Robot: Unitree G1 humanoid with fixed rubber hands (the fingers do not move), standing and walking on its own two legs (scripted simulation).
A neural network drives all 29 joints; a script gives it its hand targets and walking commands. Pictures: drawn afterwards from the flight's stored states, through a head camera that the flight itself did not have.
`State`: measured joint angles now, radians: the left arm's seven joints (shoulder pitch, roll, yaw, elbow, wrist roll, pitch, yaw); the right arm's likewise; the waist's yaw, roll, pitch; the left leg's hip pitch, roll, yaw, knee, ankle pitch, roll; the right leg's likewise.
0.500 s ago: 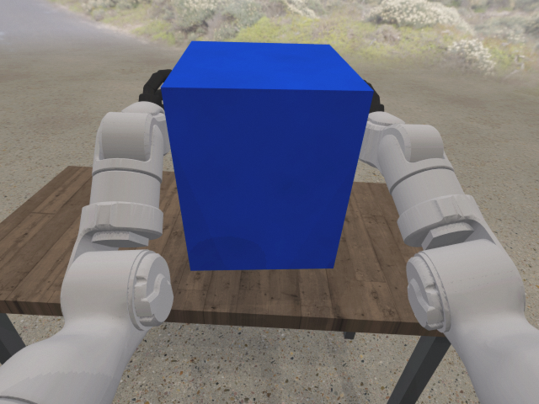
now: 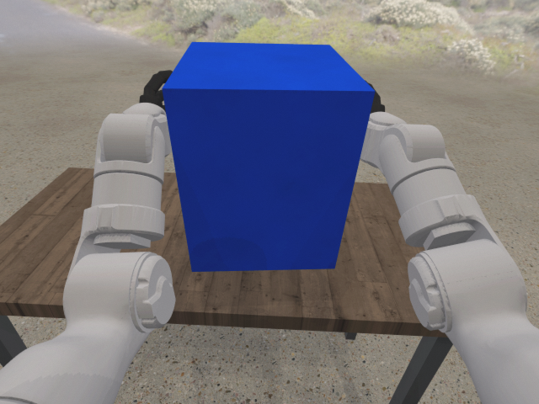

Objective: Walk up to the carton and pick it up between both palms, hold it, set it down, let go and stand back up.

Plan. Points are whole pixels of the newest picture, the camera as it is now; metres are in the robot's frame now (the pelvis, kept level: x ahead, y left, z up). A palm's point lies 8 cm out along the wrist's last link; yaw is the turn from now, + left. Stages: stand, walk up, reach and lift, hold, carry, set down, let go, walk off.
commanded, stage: hold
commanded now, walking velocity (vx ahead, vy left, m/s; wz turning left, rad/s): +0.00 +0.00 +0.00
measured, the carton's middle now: (262, 154) +0.38 +0.00 +0.28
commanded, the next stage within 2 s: none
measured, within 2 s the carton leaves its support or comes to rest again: neither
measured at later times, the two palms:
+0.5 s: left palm (154, 125) +0.38 +0.15 +0.32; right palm (369, 132) +0.37 -0.14 +0.32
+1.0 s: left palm (151, 118) +0.38 +0.15 +0.33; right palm (368, 128) +0.37 -0.14 +0.32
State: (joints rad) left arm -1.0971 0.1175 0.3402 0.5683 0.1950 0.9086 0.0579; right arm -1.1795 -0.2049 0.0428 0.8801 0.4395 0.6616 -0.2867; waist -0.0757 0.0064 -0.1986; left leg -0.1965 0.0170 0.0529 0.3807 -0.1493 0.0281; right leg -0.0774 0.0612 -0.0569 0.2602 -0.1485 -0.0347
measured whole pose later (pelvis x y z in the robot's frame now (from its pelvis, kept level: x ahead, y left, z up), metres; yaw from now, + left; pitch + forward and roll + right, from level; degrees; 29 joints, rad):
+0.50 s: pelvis +0.00 +0.00 +0.00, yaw +0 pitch -2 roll -2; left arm -1.07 0.11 0.33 0.53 0.19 0.92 0.06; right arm -1.16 -0.21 0.05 0.85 0.44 0.67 -0.29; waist -0.09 0.00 -0.19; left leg -0.19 0.02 0.05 0.39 -0.16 0.03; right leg -0.06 0.06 -0.06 0.25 -0.15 -0.04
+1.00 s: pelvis +0.00 +0.00 +0.00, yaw +0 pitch -2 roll -2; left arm -1.13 0.13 0.34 0.61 0.19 0.89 0.06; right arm -1.20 -0.20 0.04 0.90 0.44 0.66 -0.29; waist -0.07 0.01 -0.21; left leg -0.21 0.02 0.05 0.38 -0.14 0.03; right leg -0.09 0.06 -0.06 0.26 -0.14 -0.04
